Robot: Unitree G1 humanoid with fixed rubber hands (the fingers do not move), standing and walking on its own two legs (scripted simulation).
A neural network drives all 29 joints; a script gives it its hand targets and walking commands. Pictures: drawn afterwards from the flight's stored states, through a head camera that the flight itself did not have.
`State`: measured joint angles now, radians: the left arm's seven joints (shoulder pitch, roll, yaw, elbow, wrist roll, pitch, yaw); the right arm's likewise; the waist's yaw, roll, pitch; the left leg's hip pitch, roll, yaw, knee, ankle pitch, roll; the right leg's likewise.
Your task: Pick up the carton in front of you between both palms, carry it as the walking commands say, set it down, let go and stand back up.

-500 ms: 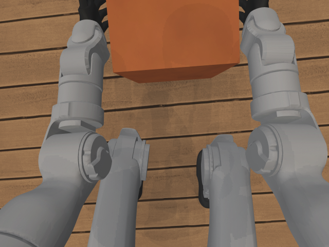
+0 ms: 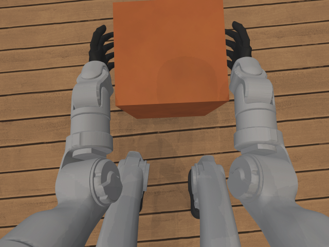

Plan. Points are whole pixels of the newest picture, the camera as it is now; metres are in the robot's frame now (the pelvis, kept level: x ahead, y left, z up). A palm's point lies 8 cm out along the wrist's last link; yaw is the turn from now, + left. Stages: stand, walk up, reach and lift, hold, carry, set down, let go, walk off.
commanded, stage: reach and lift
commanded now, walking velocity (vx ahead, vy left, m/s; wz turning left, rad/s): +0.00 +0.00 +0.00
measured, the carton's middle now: (169, 72) +0.51 +0.02 -0.12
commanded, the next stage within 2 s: none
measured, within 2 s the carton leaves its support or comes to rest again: neither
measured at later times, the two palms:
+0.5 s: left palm (60, 48) +0.44 +0.16 +0.11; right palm (290, 50) +0.45 -0.14 +0.11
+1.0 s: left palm out of the picture +0.40 +0.16 +0.26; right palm out of the picture +0.40 -0.14 +0.26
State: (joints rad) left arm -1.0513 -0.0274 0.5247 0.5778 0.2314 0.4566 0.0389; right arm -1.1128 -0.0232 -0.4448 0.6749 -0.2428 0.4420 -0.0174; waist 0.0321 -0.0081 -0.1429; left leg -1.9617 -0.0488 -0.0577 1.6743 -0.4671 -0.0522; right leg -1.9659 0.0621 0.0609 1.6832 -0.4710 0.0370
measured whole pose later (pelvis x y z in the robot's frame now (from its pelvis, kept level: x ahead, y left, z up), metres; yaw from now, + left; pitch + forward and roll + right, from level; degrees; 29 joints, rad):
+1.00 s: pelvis +0.09 +0.00 +0.25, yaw +0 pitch +6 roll +0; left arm -0.30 -0.16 0.31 0.40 0.25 0.50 0.00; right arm -0.30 0.16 -0.29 0.40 -0.25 0.49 -0.01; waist 0.01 0.00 -0.10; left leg -0.43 -0.02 -0.07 0.60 -0.27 -0.02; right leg -0.43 0.02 0.07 0.60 -0.27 0.01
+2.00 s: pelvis +0.10 +0.00 +0.27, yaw +0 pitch -5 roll +0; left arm -0.26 -0.15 0.23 0.27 0.28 0.68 -0.01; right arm -0.25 0.15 -0.22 0.27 -0.28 0.68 0.02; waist 0.00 0.00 0.03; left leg -0.07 -0.01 -0.07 0.36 -0.19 -0.01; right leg -0.07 0.01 0.07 0.36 -0.20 0.01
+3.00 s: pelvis +0.15 +0.02 +0.26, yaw -3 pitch +3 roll -1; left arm -0.24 -0.08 0.14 -0.03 0.13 1.03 0.05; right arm -0.25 0.13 -0.12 -0.01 -0.16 1.01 -0.07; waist 0.01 0.01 -0.19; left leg -0.24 0.03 0.03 0.53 -0.36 0.00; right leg -0.32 -0.02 -0.05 0.62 -0.43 0.01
